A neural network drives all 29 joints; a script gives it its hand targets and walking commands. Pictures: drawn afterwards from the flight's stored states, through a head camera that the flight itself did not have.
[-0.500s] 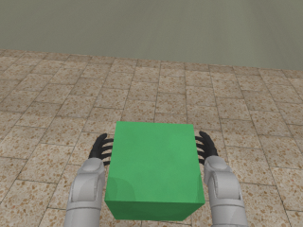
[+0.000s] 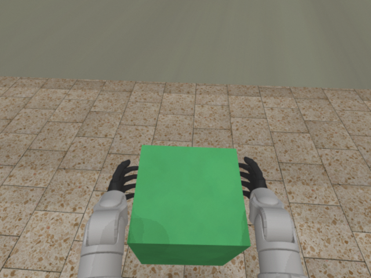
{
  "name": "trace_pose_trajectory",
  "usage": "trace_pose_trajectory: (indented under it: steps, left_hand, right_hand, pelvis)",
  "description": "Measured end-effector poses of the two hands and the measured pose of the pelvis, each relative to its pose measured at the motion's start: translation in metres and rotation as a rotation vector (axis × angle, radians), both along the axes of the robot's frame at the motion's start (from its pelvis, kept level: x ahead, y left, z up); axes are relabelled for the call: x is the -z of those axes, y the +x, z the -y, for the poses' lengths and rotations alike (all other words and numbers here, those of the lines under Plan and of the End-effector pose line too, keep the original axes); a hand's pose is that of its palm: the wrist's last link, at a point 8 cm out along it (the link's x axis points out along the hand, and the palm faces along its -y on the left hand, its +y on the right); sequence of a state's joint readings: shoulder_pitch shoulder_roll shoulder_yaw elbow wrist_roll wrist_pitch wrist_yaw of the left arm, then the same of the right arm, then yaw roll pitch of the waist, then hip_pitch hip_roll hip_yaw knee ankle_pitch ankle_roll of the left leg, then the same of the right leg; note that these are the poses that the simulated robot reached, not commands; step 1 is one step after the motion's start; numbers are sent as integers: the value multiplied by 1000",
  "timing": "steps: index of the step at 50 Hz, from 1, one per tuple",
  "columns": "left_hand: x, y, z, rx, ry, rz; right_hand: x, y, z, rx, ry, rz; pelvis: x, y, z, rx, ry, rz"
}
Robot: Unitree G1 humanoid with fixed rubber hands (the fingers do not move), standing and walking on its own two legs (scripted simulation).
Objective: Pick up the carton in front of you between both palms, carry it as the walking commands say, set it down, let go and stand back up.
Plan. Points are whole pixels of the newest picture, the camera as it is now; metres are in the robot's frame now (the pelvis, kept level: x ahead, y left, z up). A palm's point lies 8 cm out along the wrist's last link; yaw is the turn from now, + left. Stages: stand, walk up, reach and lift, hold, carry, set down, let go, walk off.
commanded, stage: carry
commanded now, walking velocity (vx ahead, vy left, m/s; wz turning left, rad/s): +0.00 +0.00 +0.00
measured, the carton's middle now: (185, 210) +0.29 +0.00 -0.04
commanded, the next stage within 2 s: hold in 1.70 s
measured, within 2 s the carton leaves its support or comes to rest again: neither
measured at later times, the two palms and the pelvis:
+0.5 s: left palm (112, 186) +0.32 +0.16 +0.03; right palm (244, 177) +0.33 -0.14 +0.04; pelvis +0.04 +0.01 +0.00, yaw +1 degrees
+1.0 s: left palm (105, 206) +0.27 +0.17 +0.04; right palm (247, 196) +0.28 -0.13 +0.04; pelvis -0.01 +0.01 +0.00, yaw +1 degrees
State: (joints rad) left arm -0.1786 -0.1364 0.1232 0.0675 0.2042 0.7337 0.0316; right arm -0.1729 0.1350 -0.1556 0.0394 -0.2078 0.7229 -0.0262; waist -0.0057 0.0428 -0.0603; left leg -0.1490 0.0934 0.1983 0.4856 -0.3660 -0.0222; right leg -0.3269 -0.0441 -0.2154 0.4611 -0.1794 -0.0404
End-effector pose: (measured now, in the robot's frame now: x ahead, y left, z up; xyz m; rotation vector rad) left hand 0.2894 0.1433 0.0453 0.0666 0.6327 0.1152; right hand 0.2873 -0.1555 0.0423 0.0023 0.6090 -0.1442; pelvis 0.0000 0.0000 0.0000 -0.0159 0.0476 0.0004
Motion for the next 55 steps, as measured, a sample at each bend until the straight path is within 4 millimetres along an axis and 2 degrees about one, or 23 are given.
trace_pose_trajectory:
  steps: [4,8,17,27,38,55]
  left_hand:
    - [4,20,0,-5,-2,-28]
    - [9,29,-4,-23,-13,-36]
    - [11,33,-15,-45,-25,-33]
    - [12,26,-20,-34,-23,-27]
    - [14,0,-23,-37,-21,-36]
    - [9,-27,-24,-35,-20,-36]
  right_hand:
    - [3,22,0,-9,-8,-27]
    - [3,37,-4,-27,-19,-35]
    - [3,47,-16,-48,-30,-32]
    - [5,37,-20,-36,-26,-27]
    - [6,12,-23,-40,-28,-35]
    - [2,-16,-24,-36,-24,-36]
  pelvis:
    - [0,20,3,-9,1,-11]
    - [0,32,4,-13,6,-18]
    - [-1,40,-3,-15,6,-21]
    - [4,32,-10,-16,1,-10]
    - [5,9,-12,-15,5,18]
    - [3,-20,-15,-15,15,29]
